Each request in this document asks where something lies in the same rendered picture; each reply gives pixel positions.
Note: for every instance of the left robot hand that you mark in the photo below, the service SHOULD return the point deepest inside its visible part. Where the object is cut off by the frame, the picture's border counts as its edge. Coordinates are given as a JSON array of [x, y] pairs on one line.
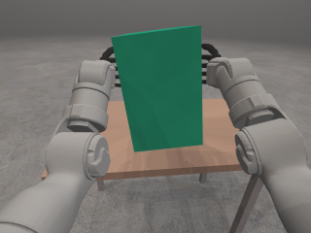
[[106, 56]]

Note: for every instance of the left robot forearm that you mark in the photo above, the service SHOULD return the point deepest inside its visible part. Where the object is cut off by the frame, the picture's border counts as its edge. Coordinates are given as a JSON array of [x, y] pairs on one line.
[[87, 110]]

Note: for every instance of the robot right upper arm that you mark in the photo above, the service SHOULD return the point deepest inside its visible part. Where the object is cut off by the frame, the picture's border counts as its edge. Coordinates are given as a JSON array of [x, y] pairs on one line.
[[274, 151]]

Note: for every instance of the carton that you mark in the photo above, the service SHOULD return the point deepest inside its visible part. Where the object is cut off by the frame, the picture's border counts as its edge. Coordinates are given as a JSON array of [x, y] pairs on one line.
[[160, 73]]

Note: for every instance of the robot left upper arm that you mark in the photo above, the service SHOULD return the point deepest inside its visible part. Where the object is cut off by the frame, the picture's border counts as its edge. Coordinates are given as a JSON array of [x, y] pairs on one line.
[[74, 160]]

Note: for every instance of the table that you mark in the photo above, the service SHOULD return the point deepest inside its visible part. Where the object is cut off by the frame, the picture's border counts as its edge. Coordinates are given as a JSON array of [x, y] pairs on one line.
[[216, 154]]

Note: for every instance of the right robot forearm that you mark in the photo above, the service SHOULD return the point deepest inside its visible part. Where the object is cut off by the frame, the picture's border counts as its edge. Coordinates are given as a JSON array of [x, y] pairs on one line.
[[247, 100]]

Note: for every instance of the right robot hand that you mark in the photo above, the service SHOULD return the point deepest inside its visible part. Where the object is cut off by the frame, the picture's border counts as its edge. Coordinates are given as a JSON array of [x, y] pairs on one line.
[[208, 57]]

